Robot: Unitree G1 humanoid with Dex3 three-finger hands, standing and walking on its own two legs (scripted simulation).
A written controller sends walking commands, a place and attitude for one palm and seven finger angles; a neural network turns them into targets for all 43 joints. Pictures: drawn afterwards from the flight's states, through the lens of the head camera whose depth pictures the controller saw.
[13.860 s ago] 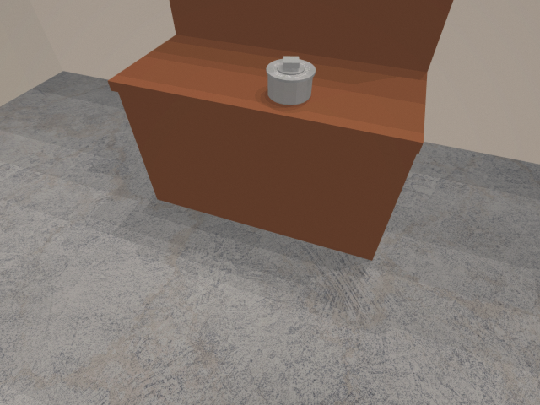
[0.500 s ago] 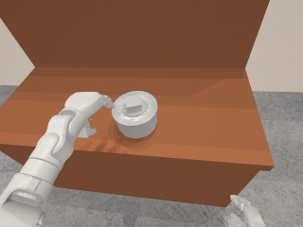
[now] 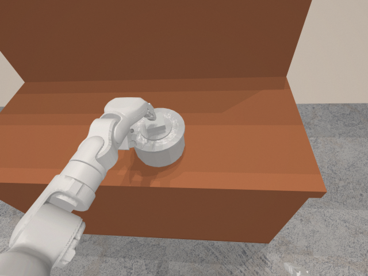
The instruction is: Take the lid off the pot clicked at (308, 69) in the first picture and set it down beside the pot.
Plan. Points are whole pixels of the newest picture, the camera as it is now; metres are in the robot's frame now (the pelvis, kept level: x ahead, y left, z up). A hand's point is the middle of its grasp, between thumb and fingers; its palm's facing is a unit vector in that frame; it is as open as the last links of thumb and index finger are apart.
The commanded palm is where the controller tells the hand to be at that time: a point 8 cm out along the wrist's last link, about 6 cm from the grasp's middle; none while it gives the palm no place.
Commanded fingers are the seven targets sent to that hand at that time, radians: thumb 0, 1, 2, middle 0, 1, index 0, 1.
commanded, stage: move the open hand above the knob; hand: left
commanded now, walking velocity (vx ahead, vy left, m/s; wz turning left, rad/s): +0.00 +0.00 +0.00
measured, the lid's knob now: (154, 122) +0.51 +0.09 +0.02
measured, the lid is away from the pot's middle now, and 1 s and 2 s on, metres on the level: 0.00 0.00 0.00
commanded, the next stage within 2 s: lower the open fingers around the knob in 1.88 s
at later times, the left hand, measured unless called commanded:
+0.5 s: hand (146, 110) +0.48 +0.09 +0.09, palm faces -0.31 -0.01 -0.95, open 10.3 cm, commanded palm +0.47 +0.10 +0.15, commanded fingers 0.00 -0.27 1.31 -0.80 -0.08 -0.80 -0.08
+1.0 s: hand (145, 113) +0.46 +0.09 +0.10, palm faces -0.29 +0.00 -0.96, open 10.2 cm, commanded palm +0.47 +0.09 +0.15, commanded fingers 0.00 -0.27 1.31 -0.80 -0.08 -0.80 -0.08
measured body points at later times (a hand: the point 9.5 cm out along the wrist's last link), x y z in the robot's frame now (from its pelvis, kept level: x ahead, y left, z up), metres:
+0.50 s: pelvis +0.01 +0.00 +0.00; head +0.05 -0.03 +0.45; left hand +0.49 +0.09 +0.14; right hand +0.05 -0.26 -0.14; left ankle -0.03 +0.09 -0.74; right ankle +0.01 -0.13 -0.74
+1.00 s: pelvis +0.00 +0.00 +0.00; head +0.03 -0.03 +0.45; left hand +0.47 +0.09 +0.15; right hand +0.10 -0.26 -0.14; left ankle -0.03 +0.09 -0.74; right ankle +0.01 -0.13 -0.74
